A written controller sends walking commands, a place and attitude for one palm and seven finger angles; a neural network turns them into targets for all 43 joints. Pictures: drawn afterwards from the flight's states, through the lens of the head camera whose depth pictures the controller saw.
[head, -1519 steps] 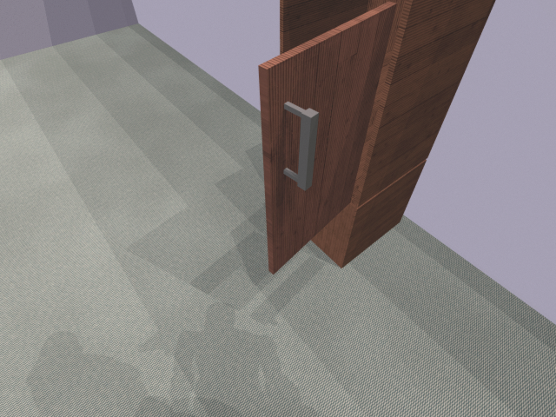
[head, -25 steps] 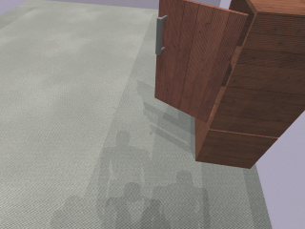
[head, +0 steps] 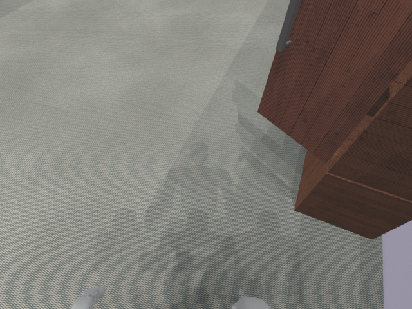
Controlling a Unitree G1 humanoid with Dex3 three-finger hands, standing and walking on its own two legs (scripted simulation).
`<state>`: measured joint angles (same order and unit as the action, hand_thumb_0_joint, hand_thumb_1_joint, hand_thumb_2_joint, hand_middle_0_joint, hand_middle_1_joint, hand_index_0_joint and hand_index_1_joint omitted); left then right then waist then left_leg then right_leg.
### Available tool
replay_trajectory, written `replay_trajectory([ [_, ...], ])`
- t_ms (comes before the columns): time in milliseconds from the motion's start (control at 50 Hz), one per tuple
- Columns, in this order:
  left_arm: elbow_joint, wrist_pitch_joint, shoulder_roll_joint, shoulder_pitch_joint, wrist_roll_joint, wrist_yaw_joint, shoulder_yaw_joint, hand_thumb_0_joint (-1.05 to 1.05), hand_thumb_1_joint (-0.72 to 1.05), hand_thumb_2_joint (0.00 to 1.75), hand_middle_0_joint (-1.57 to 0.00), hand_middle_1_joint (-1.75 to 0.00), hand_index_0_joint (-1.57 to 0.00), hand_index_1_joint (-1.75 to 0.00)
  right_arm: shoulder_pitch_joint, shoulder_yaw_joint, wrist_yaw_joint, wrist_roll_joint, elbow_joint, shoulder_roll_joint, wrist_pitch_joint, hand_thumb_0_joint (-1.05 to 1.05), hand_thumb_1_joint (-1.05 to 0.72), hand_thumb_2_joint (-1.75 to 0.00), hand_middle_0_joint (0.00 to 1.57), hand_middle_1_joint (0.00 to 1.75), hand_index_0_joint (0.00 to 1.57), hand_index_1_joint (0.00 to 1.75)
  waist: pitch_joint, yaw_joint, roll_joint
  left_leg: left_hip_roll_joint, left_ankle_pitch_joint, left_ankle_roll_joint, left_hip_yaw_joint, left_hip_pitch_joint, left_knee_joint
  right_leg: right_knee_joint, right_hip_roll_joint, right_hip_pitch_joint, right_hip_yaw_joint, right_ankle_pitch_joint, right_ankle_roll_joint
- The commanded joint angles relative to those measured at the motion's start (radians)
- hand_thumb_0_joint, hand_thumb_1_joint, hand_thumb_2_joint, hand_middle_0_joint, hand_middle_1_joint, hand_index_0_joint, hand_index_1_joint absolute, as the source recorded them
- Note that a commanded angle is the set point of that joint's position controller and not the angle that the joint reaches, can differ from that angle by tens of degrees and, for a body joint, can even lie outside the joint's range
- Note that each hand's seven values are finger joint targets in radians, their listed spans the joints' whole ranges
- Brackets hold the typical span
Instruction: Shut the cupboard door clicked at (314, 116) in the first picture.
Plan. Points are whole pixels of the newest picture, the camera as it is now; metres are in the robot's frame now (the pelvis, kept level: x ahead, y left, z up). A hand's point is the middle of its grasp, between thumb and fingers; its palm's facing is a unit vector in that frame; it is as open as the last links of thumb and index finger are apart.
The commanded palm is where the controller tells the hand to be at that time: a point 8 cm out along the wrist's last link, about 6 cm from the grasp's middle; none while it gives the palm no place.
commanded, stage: walk to a spot facing it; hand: left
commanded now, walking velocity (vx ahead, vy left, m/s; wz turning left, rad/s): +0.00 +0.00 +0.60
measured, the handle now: (292, 22) +0.88 -0.25 +0.09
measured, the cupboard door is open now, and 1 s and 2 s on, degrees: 63 63 63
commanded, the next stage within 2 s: turn to face it in 1.62 s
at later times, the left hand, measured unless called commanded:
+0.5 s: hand out of the picture +0.00 +0.14 -0.15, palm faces +0.34 -0.89 -0.31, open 7.4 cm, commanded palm none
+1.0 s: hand out of the picture +0.06 +0.23 -0.16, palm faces +0.61 -0.76 -0.22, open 7.4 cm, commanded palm none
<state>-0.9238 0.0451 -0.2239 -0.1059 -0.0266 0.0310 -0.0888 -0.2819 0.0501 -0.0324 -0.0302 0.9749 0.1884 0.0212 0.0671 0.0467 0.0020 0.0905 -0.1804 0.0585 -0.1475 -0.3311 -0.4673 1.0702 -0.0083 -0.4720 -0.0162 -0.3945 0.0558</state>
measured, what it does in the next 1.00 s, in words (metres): steps on the spot, turning left: right foot, then left foot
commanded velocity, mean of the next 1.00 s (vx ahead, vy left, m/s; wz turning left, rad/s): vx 0.15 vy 0.00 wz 0.58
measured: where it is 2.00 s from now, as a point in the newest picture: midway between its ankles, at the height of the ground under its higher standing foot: (167, 264)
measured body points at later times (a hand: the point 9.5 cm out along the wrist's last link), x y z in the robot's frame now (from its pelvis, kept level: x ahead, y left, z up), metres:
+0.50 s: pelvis +0.01 -0.07 +0.00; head +0.09 -0.08 +0.44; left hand -0.02 +0.18 -0.13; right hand +0.16 -0.30 -0.16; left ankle -0.06 +0.07 -0.66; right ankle -0.01 -0.17 -0.74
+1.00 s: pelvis +0.10 +0.00 +0.00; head +0.12 +0.03 +0.45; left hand +0.03 +0.27 -0.14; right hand +0.28 -0.18 -0.14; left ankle -0.03 +0.04 -0.74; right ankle +0.27 -0.09 -0.68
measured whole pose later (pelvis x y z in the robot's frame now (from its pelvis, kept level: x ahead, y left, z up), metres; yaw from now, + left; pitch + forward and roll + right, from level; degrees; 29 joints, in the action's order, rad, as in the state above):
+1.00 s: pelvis +0.10 +0.00 +0.00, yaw +38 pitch +1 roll +0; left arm -0.85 0.02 -0.24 -0.16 -0.03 -0.03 -0.08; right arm -0.29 0.03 0.01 -0.02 0.94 0.20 -0.02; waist 0.07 0.01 -0.03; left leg 0.04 -0.33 0.03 -0.07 -0.07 -0.39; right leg 0.91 -0.13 -0.59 0.00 -0.24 0.08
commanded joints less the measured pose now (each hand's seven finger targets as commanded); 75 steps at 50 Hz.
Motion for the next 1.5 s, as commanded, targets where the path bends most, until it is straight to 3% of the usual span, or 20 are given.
replay_trajectory([
  [0,0.09,-0.02,-0.077,-0.002,0.004,-0.001,-0.003,0.0,0.9,0.9,-0.2,-0.3,-0.2,-0.3,-0.068,0.051,-0.009,-0.006,-0.055,0.207,-0.003,0.0,-0.9,-0.9,0.2,0.3,0.2,0.3,-0.131,-0.004,0.127,-0.248,0.265,0.104,-0.346,0.231,0.138,-0.114,0.008,-0.058,-0.034,-0.015,0.02],
  [160,0.09,-0.021,-0.139,-0.145,0.014,0.007,-0.015,0.0,0.9,0.9,-0.2,-0.3,-0.2,-0.3,0.051,0.077,0.014,0.008,-0.116,0.205,0.021,0.0,-0.9,-0.9,0.2,0.3,0.2,0.3,-0.155,-0.08,0.12,-0.12,0.008,0.007,-0.302,-0.078,0.055,-0.69,0.043,0.432,-0.024,0.154,-0.012],
  [200,0.116,-0.031,-0.267,-0.116,-0.012,0.018,-0.032,0.0,0.9,0.9,-0.2,-0.3,-0.2,-0.3,0.032,0.075,0.019,0.015,-0.139,0.132,0.019,0.0,-0.9,-0.9,0.2,0.3,0.2,0.3,-0.11,-0.084,-0.293,0.073,-0.374,-0.11,0.013,-0.339,-0.424,-0.887,-0.415,0.456,-0.505,-0.017,-0.184],
  [220,0.132,-0.026,-0.234,-0.05,-0.004,0.021,-0.013,0.0,0.9,0.9,-0.2,-0.3,-0.2,-0.3,0.038,0.082,0.025,-0.003,-0.134,0.175,0.023,0.0,-0.9,-0.9,0.2,0.3,0.2,0.3,-0.045,-0.045,-0.188,-0.002,-0.388,-0.095,0.003,-0.291,-0.633,-0.875,-0.452,0.26,-0.443,0.001,-0.22],
  [240,0.152,-0.027,-0.186,0.029,-0.003,0.018,-0.001,0.0,0.9,0.9,-0.2,-0.3,-0.2,-0.3,0.003,0.078,0.035,-0.007,-0.126,0.156,0.03,0.0,-0.9,-0.9,0.2,0.3,0.2,0.3,-0.02,0.008,-0.13,-0.028,-0.316,-0.091,0.008,-0.283,-0.716,-0.85,-0.377,0.218,-0.316,0.035,-0.21],
  [320,0.138,-0.053,-0.134,-0.032,0.005,0.016,0.009,0.0,0.9,0.9,-0.2,-0.3,-0.2,-0.3,0.036,0.056,0.054,0.01,-0.122,0.138,0.034,0.0,-0.9,-0.9,0.2,0.3,0.2,0.3,-0.037,0.004,-0.167,-0.076,-0.201,-0.125,0.104,-0.291,-0.765,-0.691,-0.256,0.356,-0.055,0.645,-0.171],
  [500,0.082,-0.055,-0.167,-0.272,-0.004,0.017,-0.013,0.0,0.9,0.9,-0.2,-0.3,-0.2,-0.3,0.22,0.024,0.06,0.015,-0.169,0.097,0.037,0.0,-0.9,-0.9,0.2,0.3,0.2,0.3,-0.069,-0.09,-0.222,-0.092,-0.261,-0.108,0.201,-0.253,-0.482,-0.607,-0.304,0.544,0.024,0.931,-0.162],
  [620,0.077,-0.067,-0.196,-0.265,-0.001,0.0,-0.025,0.0,0.9,0.9,-0.2,-0.3,-0.2,-0.3,0.141,0.016,0.057,0.015,-0.162,0.111,0.001,0.0,-0.9,-0.9,0.2,0.3,0.2,0.3,-0.149,-0.037,-0.197,-0.037,-0.204,-0.046,0.298,0.049,-0.098,-0.465,-0.312,0.501,0.119,0.875,-0.133],
  [640,0.078,-0.071,-0.194,-0.249,0.008,-0.005,-0.024,0.0,0.9,0.9,-0.2,-0.3,-0.2,-0.3,0.04,0.026,0.056,0.01,-0.138,0.145,-0.01,0.0,-0.9,-0.9,0.2,0.3,0.2,0.3,-0.193,0.024,-0.145,-0.056,-0.081,-0.019,0.26,0.265,0.028,-0.298,-0.29,0.368,0.167,0.761,-0.094],
  [680,0.175,-0.071,-0.093,-0.142,0.01,-0.023,0.008,0.0,0.9,0.9,-0.2,-0.3,-0.2,-0.3,-0.156,0.074,0.038,0.003,-0.095,0.348,-0.018,0.0,-0.9,-0.9,0.2,0.3,0.2,0.3,-0.249,0.118,0.32,-0.505,0.406,0.235,-0.375,0.628,0.079,0.172,-0.068,-0.238,0.165,-0.273,0.004],
  [700,0.205,-0.061,-0.137,-0.043,0.004,-0.017,0.006,0.0,0.9,0.9,-0.2,-0.3,-0.2,-0.3,-0.179,0.067,0.033,0.01,-0.077,0.325,-0.01,0.0,-0.9,-0.9,0.2,0.3,0.2,0.3,-0.17,0.123,0.148,-0.528,0.321,0.264,-0.319,0.562,0.091,0.214,-0.116,-0.282,0.059,-0.247,-0.013],
  [780,0.141,-0.045,-0.113,-0.078,-0.007,-0.042,-0.01,0.0,0.9,0.9,-0.2,-0.3,-0.2,-0.3,0.045,0.03,0.019,0.003,-0.138,0.219,-0.039,0.0,-0.9,-0.9,0.2,0.3,0.2,0.3,0.049,-0.005,0.145,-0.328,-0.004,0.133,-0.158,0.187,0.211,0.113,-0.129,-0.19,0.023,0.018,0.009],
  [1000,0.181,-0.066,-0.085,0.045,0.004,-0.066,0.004,0.0,0.9,0.9,-0.2,-0.3,-0.2,-0.3,-0.042,0.042,0.025,0.002,-0.087,0.216,-0.064,0.0,-0.9,-0.9,0.2,0.3,0.2,0.3,0.019,-0.006,0.151,-0.258,0.084,0.127,-0.078,0.205,0.197,-0.369,-0.058,-0.058,0.088,0.192,0.032],
  [1060,0.147,-0.082,-0.104,-0.083,0.005,-0.061,-0.008,0.0,0.9,0.9,-0.2,-0.3,-0.2,-0.3,-0.014,0.044,0.02,0.007,-0.081,0.222,-0.063,0.0,-0.9,-0.9,0.2,0.3,0.2,0.3,-0.04,-0.076,0.107,-0.249,0.16,0.092,-0.076,0.106,0.071,-0.507,-0.019,0.239,0.086,0.236,0.001],
  [1080,0.103,-0.096,-0.145,-0.235,0.0,-0.054,-0.022,0.0,0.9,0.9,-0.2,-0.3,-0.2,-0.3,-0.007,0.042,0.024,0.015,-0.079,0.2,-0.069,0.0,-0.9,-0.9,0.2,0.3,0.2,0.3,-0.116,-0.146,0.017,-0.191,0.146,0.057,-0.038,0.009,-0.114,-0.587,-0.045,0.48,0.039,0.229,-0.018],
  [1120,0.063,-0.099,-0.306,-0.419,-0.009,-0.03,-0.054,0.0,0.9,0.9,-0.2,-0.3,-0.2,-0.3,-0.061,0.027,0.029,0.03,-0.116,0.109,-0.075,0.0,-0.9,-0.9,0.2,0.3,0.2,0.3,-0.308,-0.189,-0.407,-0.002,-0.436,-0.014,0.095,-0.272,-0.719,-0.819,-0.503,0.722,-0.517,0.003,-0.155],
  [1160,0.087,-0.096,-0.205,-0.266,-0.008,-0.02,-0.034,0.0,0.9,0.9,-0.2,-0.3,-0.2,-0.3,-0.029,0.035,0.036,0.013,-0.1,0.127,-0.068,0.0,-0.9,-0.9,0.2,0.3,0.2,0.3,-0.161,-0.13,-0.371,-0.102,-0.287,-0.008,0.048,-0.353,-0.928,-0.852,-0.457,0.521,-0.453,-0.109,-0.155],
  [1200,0.108,-0.092,-0.113,-0.15,-0.001,-0.01,-0.007,0.0,0.9,0.9,-0.2,-0.3,-0.2,-0.3,0.003,0.036,0.046,0.014,-0.079,0.107,-0.046,0.0,-0.9,-0.9,0.2,0.3,0.2,0.3,-0.084,-0.058,-0.16,-0.163,-0.174,-0.036,0.068,-0.295,-0.898,-0.819,-0.399,0.355,-0.148,0.117,-0.137],
  [1260,0.097,-0.109,-0.082,-0.147,-0.001,-0.011,0.012,0.0,0.9,0.9,-0.2,-0.3,-0.2,-0.3,-0.028,0.022,0.06,0.012,-0.056,0.049,-0.008,0.0,-0.9,-0.9,0.2,0.3,0.2,0.3,-0.041,-0.014,-0.154,-0.147,-0.118,-0.07,0.13,-0.253,-0.794,-0.783,-0.33,0.275,0.105,0.537,-0.11],
  [1480,0.067,-0.086,-0.162,-0.212,-0.002,-0.003,-0.01,0.0,0.9,0.9,-0.2,-0.3,-0.2,-0.3,0.131,0.006,0.073,0.011,-0.145,0.065,-0.007,0.0,-0.9,-0.9,0.2,0.3,0.2,0.3,-0.056,-0.035,-0.161,-0.106,-0.125,-0.044,0.285,-0.177,-0.268,-0.591,-0.376,0.484,0.256,0.921,-0.128],
])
